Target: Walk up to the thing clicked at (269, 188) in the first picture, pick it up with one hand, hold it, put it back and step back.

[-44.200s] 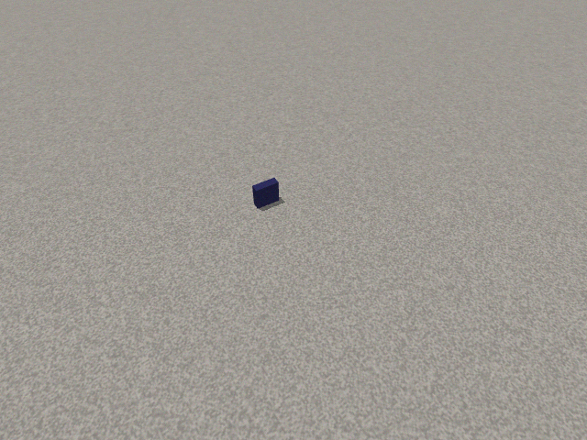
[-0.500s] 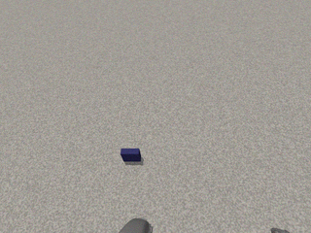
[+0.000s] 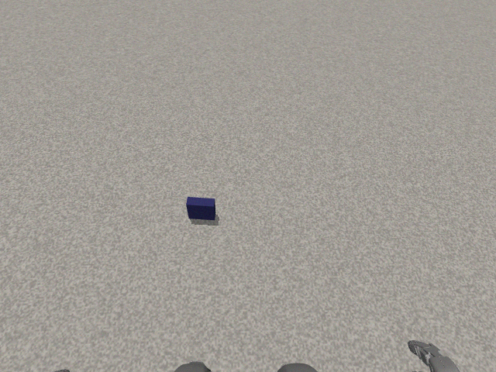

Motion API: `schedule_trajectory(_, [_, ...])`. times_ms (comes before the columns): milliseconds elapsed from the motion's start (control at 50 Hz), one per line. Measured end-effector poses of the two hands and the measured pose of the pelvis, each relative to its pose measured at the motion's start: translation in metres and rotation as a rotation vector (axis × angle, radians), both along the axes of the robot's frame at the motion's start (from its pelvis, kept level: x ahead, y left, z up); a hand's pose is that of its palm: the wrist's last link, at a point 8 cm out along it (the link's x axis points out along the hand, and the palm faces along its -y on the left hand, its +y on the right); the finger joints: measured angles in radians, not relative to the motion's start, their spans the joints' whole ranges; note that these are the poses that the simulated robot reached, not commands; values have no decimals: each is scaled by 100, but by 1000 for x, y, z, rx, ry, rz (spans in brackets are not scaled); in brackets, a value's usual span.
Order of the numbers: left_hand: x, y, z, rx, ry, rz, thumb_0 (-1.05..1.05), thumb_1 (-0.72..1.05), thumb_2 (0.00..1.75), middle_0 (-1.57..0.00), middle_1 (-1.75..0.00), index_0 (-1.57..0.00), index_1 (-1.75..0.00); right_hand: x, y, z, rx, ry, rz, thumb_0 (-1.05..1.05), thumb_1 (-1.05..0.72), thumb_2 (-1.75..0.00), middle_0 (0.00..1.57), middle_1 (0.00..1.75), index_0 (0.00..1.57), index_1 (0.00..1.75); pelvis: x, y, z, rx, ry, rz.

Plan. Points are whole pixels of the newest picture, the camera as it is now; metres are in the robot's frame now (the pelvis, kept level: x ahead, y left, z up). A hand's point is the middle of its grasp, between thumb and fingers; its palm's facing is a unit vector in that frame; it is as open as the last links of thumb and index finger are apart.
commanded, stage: step back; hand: left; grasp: from above
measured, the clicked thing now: (201, 208) +0.80 +0.19 -0.70
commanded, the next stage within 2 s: stand in 1.92 s
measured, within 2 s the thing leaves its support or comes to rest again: neither
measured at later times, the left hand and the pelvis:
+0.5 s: hand out of the picture -0.06 +0.27 -0.15, palm faces +0.06 -0.90 -0.42, open 7.4 cm; pelvis -0.18 -0.01 -0.01, yaw +3 degrees
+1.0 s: hand out of the picture -0.29 +0.24 -0.14, palm faces +0.06 -0.90 -0.44, open 7.4 cm; pelvis -0.34 -0.04 +0.00, yaw +3 degrees
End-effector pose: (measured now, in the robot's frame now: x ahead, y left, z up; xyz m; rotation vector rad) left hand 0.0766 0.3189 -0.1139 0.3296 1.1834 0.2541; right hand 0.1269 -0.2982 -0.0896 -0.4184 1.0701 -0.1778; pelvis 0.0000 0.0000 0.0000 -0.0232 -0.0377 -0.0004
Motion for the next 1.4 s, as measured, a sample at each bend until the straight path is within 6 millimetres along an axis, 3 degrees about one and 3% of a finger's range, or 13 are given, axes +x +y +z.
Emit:
schedule_trajectory(100, [-51,-14,-4,26,44,-23,0,91,90,-20,-30,-20,-30,-26,-21,-15,20,-47,-9,0,-90,-90,21,30,21,30,-41,-15,-13,11,3,-37])
schedule_trajectory(220, [-111,-31,13,37,61,-4,0,90,90,-20,-30,-21,-30,-84,-36,-24,42,7,-59,0,-91,-90,21,30,21,30,-80,-23,-5,39,-8,-26])
schedule_trajectory(340, [-129,-24,22,74,-9,-12,1,90,90,-21,-30,-21,-30,-150,-36,-29,28,97,-49,0,-91,-90,21,30,20,30,-119,-21,-3,45,2,17])
schedule_trajectory(440, [-138,-9,10,70,-100,-17,0,90,90,-21,-30,-21,-30,-197,-26,-35,5,147,-22,0,-91,-90,21,30,20,30,-160,-14,-15,52,-8,64])
schedule_trajectory(500, [-153,-9,7,50,-103,-9,0,90,90,-20,-30,-20,-30,-222,-18,-29,18,152,-15,0,-91,-90,21,30,21,30,-184,-13,-11,42,-21,55])
schedule_trajectory(640, [-209,-25,7,12,-65,-20,0,91,90,-20,-30,-20,-30,-255,-25,-12,8,72,-15,0,-90,-90,21,30,21,30,-234,-23,-2,9,-5,18])
schedule_trajectory(780, [-293,-48,0,30,13,-41,0,91,90,-20,-30,-20,-30,-287,-54,-24,24,-22,-32,0,-90,-90,21,30,21,30,-292,-42,-14,-11,-14,-20])
schedule_trajectory(900, [-356,-51,15,48,41,10,0,90,90,-21,-30,-21,-30,-343,-63,-25,36,46,-48,0,-91,-90,21,30,20,30,-322,-46,-3,43,-9,-4])
schedule_trajectory(980, [-376,-41,19,64,11,31,1,90,90,-21,-30,-21,-30,-384,-63,-31,30,137,-36,0,-91,-90,21,30,20,30,-336,-43,-4,37,0,33])
schedule_trajectory(1060, [-390,-25,14,65,-9,56,0,90,90,-21,-30,-21,-30,-412,-54,-33,24,196,-32,0,-91,-90,20,30,20,30,-347,-37,-7,53,-9,67])
schedule_trajectory(1140, [-402,-22,12,39,23,71,0,90,90,-20,-30,-20,-30,-426,-42,-26,49,177,-43,0,-91,-90,21,30,21,30,-351,-35,-1,49,-10,60])
schedule_trajectory(1220, [-402,-29,13,20,39,56,1,91,90,-20,-30,-20,-30,-425,-42,-21,65,146,-44,0,-90,-90,21,30,21,30,-351,-42,3,40,-4,52])
schedule_trajectory(1400, [-393,-61,15,22,-13,66,0,91,90,-20,-30,-20,-30,-391,-66,-30,55,127,-36,0,-91,-90,21,30,21,30,-338,-59,0,19,-15,54])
